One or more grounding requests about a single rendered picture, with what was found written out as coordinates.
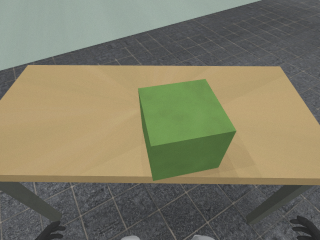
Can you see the table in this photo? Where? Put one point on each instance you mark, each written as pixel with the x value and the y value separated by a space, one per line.
pixel 82 124

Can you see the robot left hand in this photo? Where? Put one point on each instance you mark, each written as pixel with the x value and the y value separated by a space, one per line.
pixel 46 234

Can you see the carton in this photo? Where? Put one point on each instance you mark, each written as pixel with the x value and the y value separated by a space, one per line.
pixel 185 128

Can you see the robot right hand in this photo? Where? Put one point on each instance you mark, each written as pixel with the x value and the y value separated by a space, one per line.
pixel 309 228

